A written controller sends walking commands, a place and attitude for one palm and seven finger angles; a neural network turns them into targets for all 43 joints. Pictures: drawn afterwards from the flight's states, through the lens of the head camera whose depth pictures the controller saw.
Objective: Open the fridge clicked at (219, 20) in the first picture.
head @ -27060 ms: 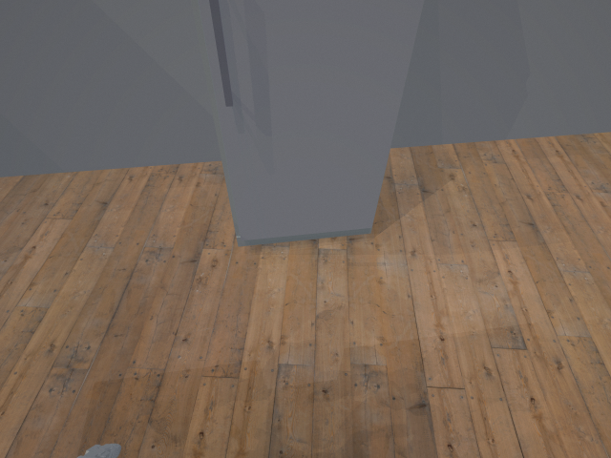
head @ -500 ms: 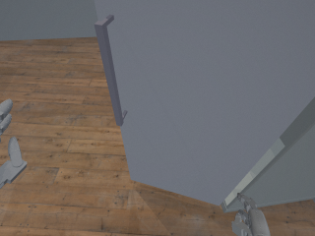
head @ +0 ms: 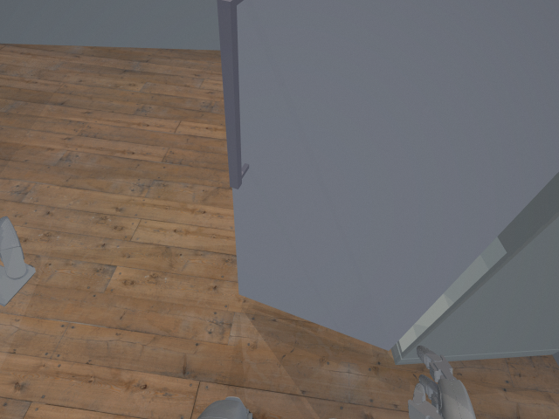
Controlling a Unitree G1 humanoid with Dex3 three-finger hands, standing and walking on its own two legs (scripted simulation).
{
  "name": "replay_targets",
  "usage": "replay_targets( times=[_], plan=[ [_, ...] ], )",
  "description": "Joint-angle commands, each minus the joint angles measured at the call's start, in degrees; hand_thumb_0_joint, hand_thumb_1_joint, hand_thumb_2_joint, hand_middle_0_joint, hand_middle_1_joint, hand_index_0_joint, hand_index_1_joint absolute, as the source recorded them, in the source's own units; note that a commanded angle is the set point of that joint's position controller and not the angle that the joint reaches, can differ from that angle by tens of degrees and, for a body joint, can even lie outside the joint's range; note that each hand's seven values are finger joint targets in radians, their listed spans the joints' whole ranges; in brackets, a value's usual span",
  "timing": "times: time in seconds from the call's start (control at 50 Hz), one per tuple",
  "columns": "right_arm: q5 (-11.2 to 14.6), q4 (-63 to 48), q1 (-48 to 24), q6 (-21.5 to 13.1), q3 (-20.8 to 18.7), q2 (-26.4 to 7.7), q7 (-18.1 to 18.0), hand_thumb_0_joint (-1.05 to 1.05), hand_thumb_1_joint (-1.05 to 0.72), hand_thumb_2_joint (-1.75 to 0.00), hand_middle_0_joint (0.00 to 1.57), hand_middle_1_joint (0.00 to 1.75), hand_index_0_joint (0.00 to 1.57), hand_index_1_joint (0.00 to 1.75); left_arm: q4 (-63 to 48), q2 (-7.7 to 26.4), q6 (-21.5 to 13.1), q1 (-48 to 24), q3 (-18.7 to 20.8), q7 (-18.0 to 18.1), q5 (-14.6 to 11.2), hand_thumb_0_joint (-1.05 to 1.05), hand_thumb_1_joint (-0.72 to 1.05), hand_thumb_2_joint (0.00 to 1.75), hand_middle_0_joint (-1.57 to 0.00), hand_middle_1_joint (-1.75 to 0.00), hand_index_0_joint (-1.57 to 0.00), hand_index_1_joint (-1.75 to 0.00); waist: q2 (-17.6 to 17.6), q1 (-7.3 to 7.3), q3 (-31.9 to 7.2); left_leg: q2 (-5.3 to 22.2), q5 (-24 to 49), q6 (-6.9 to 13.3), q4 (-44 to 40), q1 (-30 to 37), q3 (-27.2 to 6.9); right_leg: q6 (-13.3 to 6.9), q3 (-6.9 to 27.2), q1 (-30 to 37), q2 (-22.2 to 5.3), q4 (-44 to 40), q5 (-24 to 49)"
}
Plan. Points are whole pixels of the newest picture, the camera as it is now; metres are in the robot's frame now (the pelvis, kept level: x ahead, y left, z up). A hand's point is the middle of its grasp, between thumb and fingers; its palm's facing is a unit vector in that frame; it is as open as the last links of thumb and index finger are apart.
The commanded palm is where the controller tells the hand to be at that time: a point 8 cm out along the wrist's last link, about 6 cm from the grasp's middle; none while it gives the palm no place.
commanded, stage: step back with the hand held close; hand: left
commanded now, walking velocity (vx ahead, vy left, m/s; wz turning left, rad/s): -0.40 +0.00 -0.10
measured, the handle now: (237, 106) +0.56 +0.13 +0.14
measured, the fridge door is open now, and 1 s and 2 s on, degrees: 66 66 66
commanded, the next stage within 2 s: stop stepping back and stand still in 0.50 s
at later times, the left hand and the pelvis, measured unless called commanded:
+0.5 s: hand out of the picture +0.10 +0.30 +0.18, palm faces +0.51 -0.77 -0.38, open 7.4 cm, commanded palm +0.05 +0.33 +0.20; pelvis -0.08 +0.02 +0.00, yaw +2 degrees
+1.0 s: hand out of the picture +0.00 +0.30 +0.20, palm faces +0.41 -0.85 -0.33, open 7.4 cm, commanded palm -0.05 +0.33 +0.20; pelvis -0.22 +0.05 +0.01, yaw -6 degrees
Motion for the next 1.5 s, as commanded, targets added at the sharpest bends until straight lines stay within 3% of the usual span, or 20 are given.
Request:
replay_targets(
  times=[0.0, 0.1, 0.2, 0.26, 0.34, 0.4, 0.46, 0.5, 0.54, 0.74, 0.78, 0.82, 0.96, 1.0, 1.04, 1.14, 1.16, 1.2, 1.26, 1.48],
  plan=[
    [0.0, -9.1, -4.4, -2.6, -3.9, -8.3, 0.0, 0.00, -0.90, -0.90, 0.20, 0.30, 0.20, 0.30, -11.9, 9.8, -3.8, -4.2, 6.0, 1.0, -0.7, 0.00, 0.90, 0.90, -0.20, -0.30, -0.20, -0.30, 1.0, -0.65, -6.4, 4.7, -24.8, 1.0, -10.1, -8.5, -7.1, -3.7, 10.4, 7.1, -4.2, -5.4, -11.1],
    [0.0, -8.3, -3.6, -1.9, -3.8, -7.7, 0.2, 0.00, -0.90, -0.90, 0.20, 0.30, 0.20, 0.30, -15.3, 11.2, -4.6, -4.7, 6.3, 1.6, -1.2, 0.00, 0.90, 0.90, -0.20, -0.30, -0.20, -0.30, 1.7, -1.49, -8.4, 3.2, -21.7, -0.5, -6.1, 1.8, -6.5, -4.3, 9.2, -3.9, -5.9, -8.6, -17.4],
    [-0.2, -9.2, -6.3, -2.6, -4.9, -8.1, -0.3, 0.00, -0.90, -0.90, 0.20, 0.30, 0.20, 0.30, -16.6, 11.7, -4.9, -2.3, 10.2, 1.1, -1.6, 0.00, 0.90, 0.90, -0.20, -0.30, -0.20, -0.30, 14.9, 0.15, -12.8, 16.2, -29.6, 4.3, -24.9, -15.5, -16.9, -1.4, -1.5, 17.3, 3.7, 17.8, -10.2],
    [0.4, -8.7, -6.4, -3.4, -5.6, -7.7, 0.3, 0.00, -0.90, -0.90, 0.20, 0.30, 0.20, 0.30, -13.3, 11.6, -4.7, 2.1, 10.5, 0.8, -2.9, 0.00, 0.90, 0.90, -0.20, -0.30, -0.20, -0.30, 11.2, 0.19, -11.8, 16.2, -23.5, 2.1, -20.1, -8.5, -11.4, -3.0, -1.1, 12.6, 2.1, 9.5, -16.0],
    [0.5, -5.7, -6.1, -1.6, -5.4, -5.0, 1.3, 0.00, -0.90, -0.90, 0.20, 0.30, 0.20, 0.30, -11.4, 11.5, -2.5, -0.8, 5.4, 1.7, -2.6, 0.00, 0.90, 0.90, -0.20, -0.30, -0.20, -0.30, -11.9, 0.34, -8.0, 1.2, -14.8, -6.2, 23.5, 5.8, -1.6, -14.7, 32.1, -12.3, -23.4, -23.0, -14.9],
    [-0.3, -6.4, -6.7, -0.7, -3.3, -3.9, 0.8, 0.00, -0.90, -0.90, 0.20, 0.30, 0.20, 0.30, -13.0, 11.5, -0.7, -4.7, 4.3, 1.7, -1.3, 0.00, 0.90, 0.90, -0.20, -0.30, -0.20, -0.30, -14.4, -0.38, -6.0, 2.0, -14.3, -5.2, 18.3, 4.3, -1.4, -10.8, 17.9, -5.3, -16.5, -15.1, 13.0],
    [-0.3, -5.1, -5.8, -0.8, -2.9, -5.6, -1.1, 0.00, -0.90, -0.90, 0.20, 0.30, 0.20, 0.30, -13.6, 11.6, -0.9, -7.9, 3.5, 1.8, -0.8, 0.00, 0.90, 0.90, -0.20, -0.30, -0.20, -0.30, -0.8, -1.62, -8.1, 0.9, -1.4, -4.1, -13.3, 13.3, 1.7, -5.0, 11.0, -0.7, -9.5, -2.7, 22.9],
    [-0.3, -6.9, -5.9, -2.0, -4.6, -8.0, -1.1, 0.00, -0.90, -0.90, 0.20, 0.30, 0.20, 0.30, -18.6, 12.3, -2.7, -10.6, 5.4, 1.9, -0.5, 0.00, 0.90, 0.90, -0.20, -0.30, -0.20, -0.30, 19.4, -0.33, -14.2, 19.4, 19.3, 3.3, -19.0, 10.6, -11.6, 0.2, 2.8, 2.0, 0.8, 16.7, -6.5],
    [-0.5, -6.6, -5.4, -3.8, -5.5, -7.2, -0.2, 0.00, -0.90, -0.90, 0.20, 0.30, 0.20, 0.30, -16.0, 11.2, -3.3, -4.4, 6.5, 1.3, -2.7, 0.00, 0.90, 0.90, -0.20, -0.30, -0.20, -0.30, 15.6, -1.14, -16.2, 24.6, 5.6, 6.7, -22.1, 6.4, -16.8, -0.1, 3.7, 0.4, 2.9, 35.0, -20.5],
    [0.0, -9.0, -4.6, -2.0, -3.4, -6.9, 1.3, 0.00, -0.90, -0.90, 0.20, 0.30, 0.20, 0.30, -15.5, 8.9, 3.2, 2.0, 3.2, 1.6, -4.1, 0.00, 0.90, 0.90, -0.20, -0.30, -0.20, -0.30, 17.4, -1.06, -9.6, 10.6, -24.1, -6.6, -30.7, 9.0, -2.4, -3.4, -13.0, 16.9, 5.8, -9.5, -20.8],
    [-0.1, -8.8, -3.8, -0.3, -3.5, -6.5, 1.0, 0.00, -0.90, -0.90, 0.20, 0.30, 0.20, 0.30, -14.9, 12.2, 4.2, 3.3, 5.1, 1.3, -4.1, 0.00, 0.90, 0.90, -0.20, -0.30, -0.20, -0.30, 5.1, -1.00, -10.4, 4.0, -14.6, -7.2, -12.0, 8.9, 6.0, -7.4, -4.4, 17.0, -2.4, -20.8, -14.8],
    [-0.4, -7.4, -3.8, 0.1, -2.1, -5.6, 1.1, 0.00, -0.90, -0.90, 0.20, 0.30, 0.20, 0.30, -15.8, 15.8, 3.6, 0.2, 8.1, 2.2, -4.5, 0.00, 0.90, 0.90, -0.20, -0.30, -0.20, -0.30, -7.9, -0.77, -9.6, 2.6, -7.1, -4.6, 14.3, 5.4, 1.3, -15.5, 13.8, 4.3, -20.7, -26.1, -10.3],
    [0.5, -4.4, -3.6, -0.8, -2.4, -7.9, -1.7, 0.00, -0.90, -0.90, 0.20, 0.30, 0.20, 0.30, -6.4, 9.1, 3.5, -9.6, 0.1, 2.8, -2.2, 0.00, 0.90, 0.90, -0.20, -0.30, -0.20, -0.30, 2.4, -2.96, -0.1, 3.3, -11.4, -1.7, -8.6, 14.4, 2.3, -8.9, 2.6, -3.6, -10.0, -10.1, -26.4],
    [0.5, -6.0, -3.3, -2.1, -2.7, -9.9, -2.0, 0.00, -0.90, -0.90, 0.20, 0.30, 0.20, 0.30, -11.7, 9.8, 2.0, -10.5, 0.9, 3.0, -2.2, 0.00, 0.90, 0.90, -0.20, -0.30, -0.20, -0.30, 18.7, -2.99, -1.7, 16.9, -23.7, 4.6, -24.9, 19.1, -23.6, -3.3, -5.4, -10.2, 1.0, 12.0, -21.9],
    [-0.4, -5.3, -3.8, -2.7, -2.6, -8.0, -1.4, 0.00, -0.90, -0.90, 0.20, 0.30, 0.20, 0.30, -11.6, 12.8, 1.2, -5.0, 4.5, 2.4, -2.2, 0.00, 0.90, 0.90, -0.20, -0.30, -0.20, -0.30, 15.3, -2.45, -3.3, 20.8, -38.7, 6.1, -33.6, 10.3, -32.4, -3.4, -2.4, -6.5, 0.5, 25.3, -20.8],
    [-0.6, -6.3, -4.6, -2.5, -3.1, -8.0, 0.4, 0.00, -0.90, -0.90, 0.20, 0.30, 0.20, 0.30, -14.2, 11.6, 1.6, 5.3, 5.1, 2.4, -1.2, 0.00, 0.90, 0.90, -0.20, -0.30, -0.20, -0.30, 16.4, -0.56, -5.6, 10.9, -32.5, 1.3, -23.3, -10.0, -6.1, -4.2, -11.1, 23.8, 2.0, 2.2, -17.4],
    [-0.9, -6.6, -4.6, -1.9, -3.2, -7.7, 0.4, 0.00, -0.90, -0.90, 0.20, 0.30, 0.20, 0.30, -12.1, 12.1, 1.7, 6.9, 6.2, 2.6, -0.7, 0.00, 0.90, 0.90, -0.20, -0.30, -0.20, -0.30, 10.9, 0.32, -5.3, 8.0, -29.7, 0.4, -12.6, -15.1, -3.6, -5.5, -6.3, 28.5, 0.0, -3.9, -18.8],
    [-0.2, -7.0, -4.0, -1.3, -4.3, -7.1, 0.6, 0.00, -0.90, -0.90, 0.20, 0.30, 0.20, 0.30, -12.4, 14.7, 1.5, 2.1, 8.6, 2.4, -1.3, 0.00, 0.90, 0.90, -0.20, -0.30, -0.20, -0.30, -14.8, 0.03, -4.2, -0.6, -17.6, -2.6, 25.7, -18.8, 1.5, -14.9, 32.4, 16.3, -22.2, -25.5, -33.2],
    [-0.8, -3.2, 0.0, -1.9, -3.5, -6.1, 0.8, 0.00, -0.90, -0.90, 0.20, 0.30, 0.20, 0.30, -5.2, 11.9, -0.2, -0.6, 7.5, 2.2, -1.6, 0.00, 0.90, 0.90, -0.20, -0.30, -0.20, -0.30, -3.0, -2.55, -3.8, 3.4, -9.3, -3.5, 30.4, -11.9, -2.1, -14.2, 23.3, 5.7, -19.3, -25.0, -35.4],
    [-0.6, -4.8, -3.0, -3.8, -3.0, -7.1, -0.5, 0.00, -0.90, -0.90, 0.20, 0.30, 0.20, 0.30, -9.0, 10.3, 0.0, -5.5, 2.2, 3.0, -1.2, 0.00, 0.90, 0.90, -0.20, -0.30, -0.20, -0.30, -4.1, -0.53, -6.5, 2.1, -3.3, -0.8, -12.3, 14.7, 2.7, -5.5, 6.9, 7.1, -11.3, -14.0, -11.4]
  ],
)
